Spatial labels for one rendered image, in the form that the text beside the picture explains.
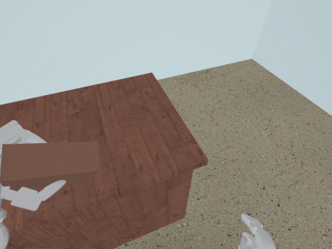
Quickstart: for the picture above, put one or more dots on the sponge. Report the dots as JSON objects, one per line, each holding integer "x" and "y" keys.
{"x": 38, "y": 165}

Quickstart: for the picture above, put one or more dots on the table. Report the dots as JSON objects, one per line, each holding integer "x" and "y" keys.
{"x": 146, "y": 154}

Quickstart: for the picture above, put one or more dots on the right robot hand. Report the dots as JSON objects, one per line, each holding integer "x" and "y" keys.
{"x": 262, "y": 239}

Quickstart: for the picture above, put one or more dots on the left robot hand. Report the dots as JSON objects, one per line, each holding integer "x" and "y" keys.
{"x": 26, "y": 198}

